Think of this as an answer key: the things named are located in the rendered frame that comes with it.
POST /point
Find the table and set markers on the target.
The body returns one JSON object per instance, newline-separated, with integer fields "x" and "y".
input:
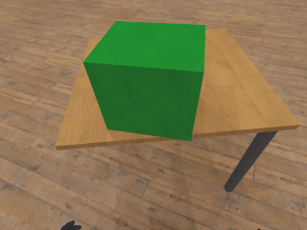
{"x": 234, "y": 99}

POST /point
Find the carton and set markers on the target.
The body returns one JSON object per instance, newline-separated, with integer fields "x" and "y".
{"x": 147, "y": 77}

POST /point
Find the left robot hand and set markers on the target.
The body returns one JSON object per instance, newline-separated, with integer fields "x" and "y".
{"x": 70, "y": 226}

